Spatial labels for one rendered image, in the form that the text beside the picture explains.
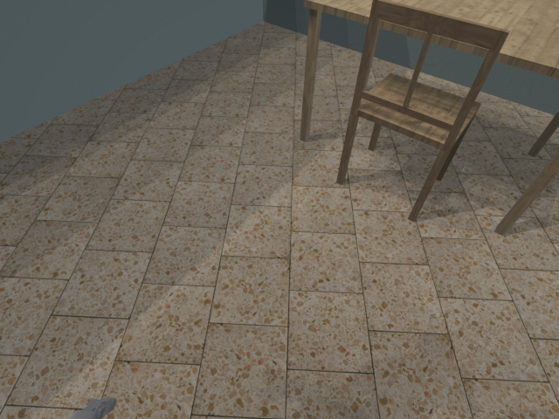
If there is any left robot hand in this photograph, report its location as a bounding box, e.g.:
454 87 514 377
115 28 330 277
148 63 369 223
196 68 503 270
70 397 116 419

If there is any chair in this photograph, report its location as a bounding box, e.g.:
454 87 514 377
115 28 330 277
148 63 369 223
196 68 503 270
336 0 510 222

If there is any table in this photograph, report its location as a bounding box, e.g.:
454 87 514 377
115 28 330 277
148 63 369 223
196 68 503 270
300 0 559 236

